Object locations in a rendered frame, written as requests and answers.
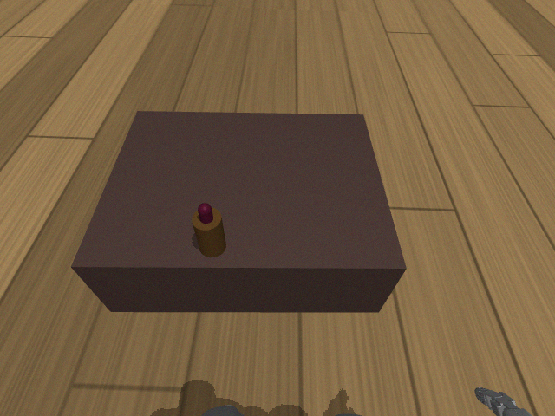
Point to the right robot hand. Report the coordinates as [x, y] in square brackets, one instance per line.
[500, 403]

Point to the bottle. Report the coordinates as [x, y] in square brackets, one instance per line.
[209, 230]

